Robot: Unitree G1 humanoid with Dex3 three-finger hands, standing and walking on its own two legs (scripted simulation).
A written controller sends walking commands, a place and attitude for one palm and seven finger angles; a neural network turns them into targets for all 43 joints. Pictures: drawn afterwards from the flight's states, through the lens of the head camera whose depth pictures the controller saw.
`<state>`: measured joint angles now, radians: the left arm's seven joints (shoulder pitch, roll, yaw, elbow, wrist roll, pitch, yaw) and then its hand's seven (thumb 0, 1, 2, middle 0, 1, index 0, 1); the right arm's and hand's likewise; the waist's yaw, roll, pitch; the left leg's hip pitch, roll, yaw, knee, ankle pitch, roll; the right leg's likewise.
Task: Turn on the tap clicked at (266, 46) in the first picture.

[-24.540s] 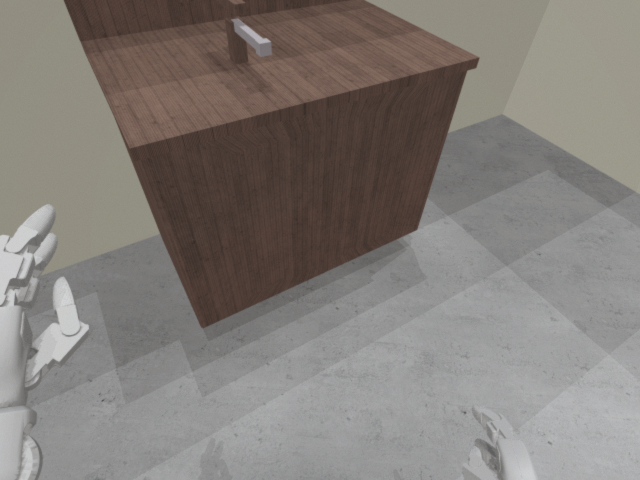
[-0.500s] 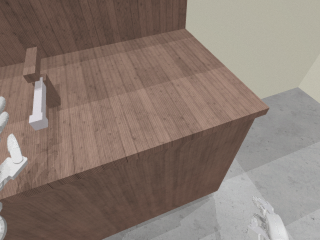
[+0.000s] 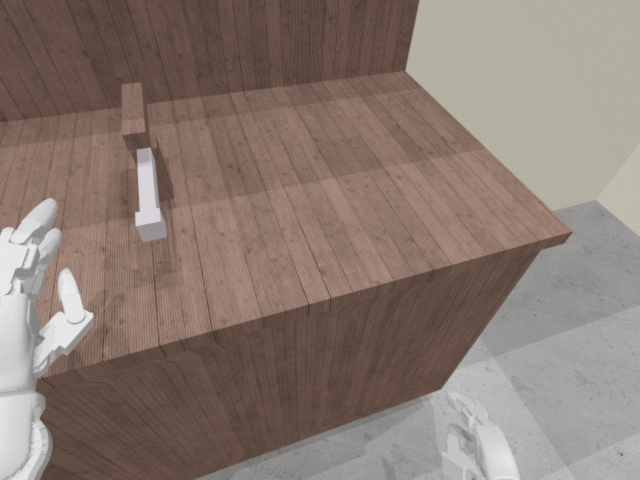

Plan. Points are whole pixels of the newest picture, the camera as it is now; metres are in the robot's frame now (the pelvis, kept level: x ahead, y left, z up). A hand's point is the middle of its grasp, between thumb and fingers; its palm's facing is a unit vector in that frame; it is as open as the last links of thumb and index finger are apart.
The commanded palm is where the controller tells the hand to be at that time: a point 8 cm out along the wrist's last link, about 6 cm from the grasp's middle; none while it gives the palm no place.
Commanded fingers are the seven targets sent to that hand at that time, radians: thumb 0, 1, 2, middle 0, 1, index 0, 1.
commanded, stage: come to a stop and stand still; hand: left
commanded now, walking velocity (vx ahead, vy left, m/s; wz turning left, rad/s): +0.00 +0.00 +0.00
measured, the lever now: (151, 224) +0.36 +0.25 +0.13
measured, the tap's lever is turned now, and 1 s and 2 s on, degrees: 0 0 0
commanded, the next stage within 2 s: look again from close up in 0.10 s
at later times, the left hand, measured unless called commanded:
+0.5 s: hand (122, 302) +0.23 +0.22 +0.15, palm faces +0.39 -0.85 -0.36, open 7.4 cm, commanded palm +0.18 +0.26 +0.17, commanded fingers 0.00 0.90 0.90 -0.20 -0.30 -0.20 -0.30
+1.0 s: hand (112, 326) +0.22 +0.23 +0.14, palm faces +0.33 -0.86 -0.39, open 7.4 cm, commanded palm +0.16 +0.27 +0.17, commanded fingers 0.00 0.90 0.90 -0.20 -0.30 -0.20 -0.30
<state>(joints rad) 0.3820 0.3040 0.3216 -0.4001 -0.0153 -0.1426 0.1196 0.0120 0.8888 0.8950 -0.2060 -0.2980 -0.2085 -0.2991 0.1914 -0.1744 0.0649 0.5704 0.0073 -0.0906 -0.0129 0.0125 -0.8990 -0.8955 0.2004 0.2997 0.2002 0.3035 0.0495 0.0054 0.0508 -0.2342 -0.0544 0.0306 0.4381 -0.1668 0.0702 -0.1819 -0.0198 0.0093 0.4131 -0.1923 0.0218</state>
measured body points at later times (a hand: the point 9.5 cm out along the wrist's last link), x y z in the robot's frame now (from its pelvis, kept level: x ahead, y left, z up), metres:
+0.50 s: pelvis +0.02 -0.02 +0.00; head +0.03 -0.01 +0.45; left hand +0.21 +0.27 +0.17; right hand +0.21 -0.25 -0.07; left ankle +0.05 +0.06 -0.74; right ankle +0.02 -0.15 -0.74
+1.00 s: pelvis +0.00 -0.01 +0.00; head +0.01 +0.01 +0.45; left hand +0.19 +0.28 +0.16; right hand +0.18 -0.24 -0.07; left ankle +0.05 +0.06 -0.74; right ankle +0.02 -0.15 -0.74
